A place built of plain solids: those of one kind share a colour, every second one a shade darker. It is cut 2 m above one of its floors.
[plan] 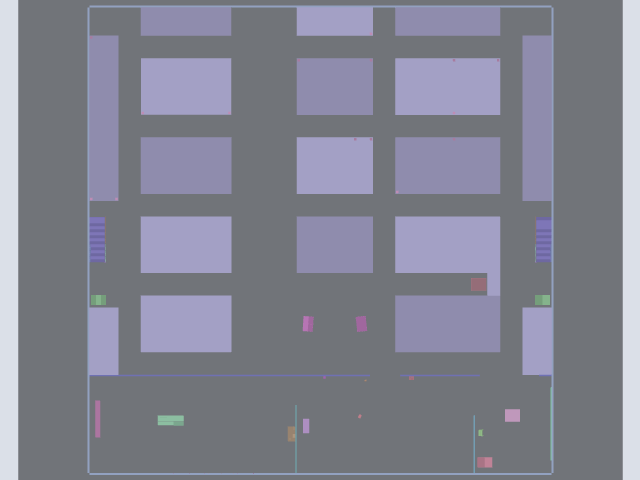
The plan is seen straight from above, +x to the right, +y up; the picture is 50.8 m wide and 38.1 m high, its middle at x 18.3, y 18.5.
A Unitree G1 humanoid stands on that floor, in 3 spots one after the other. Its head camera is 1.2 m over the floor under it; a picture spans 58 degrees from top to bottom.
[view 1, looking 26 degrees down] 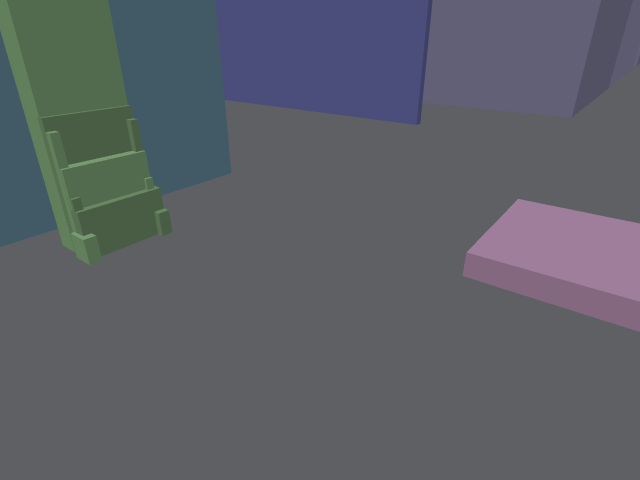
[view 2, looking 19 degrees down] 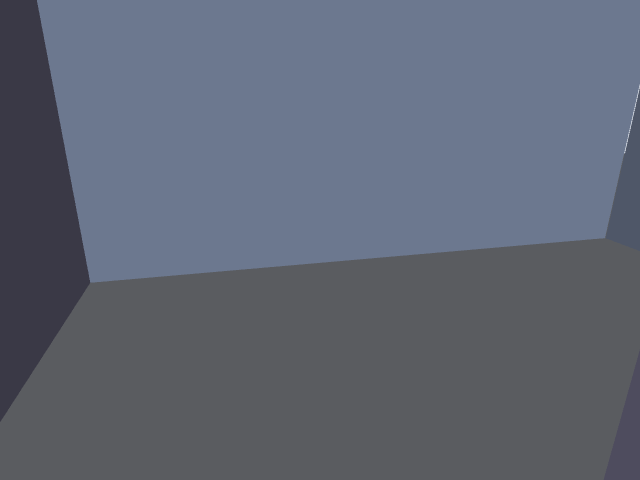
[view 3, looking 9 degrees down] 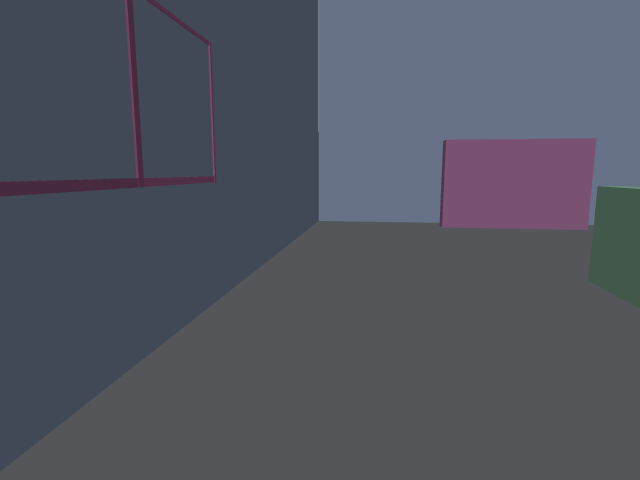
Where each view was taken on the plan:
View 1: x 33.58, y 2.00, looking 127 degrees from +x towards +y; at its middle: ground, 2.74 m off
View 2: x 33.49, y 34.07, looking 77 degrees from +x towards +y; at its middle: wall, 3.14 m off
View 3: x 10.45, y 1.50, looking -172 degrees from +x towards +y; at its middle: ground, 7.67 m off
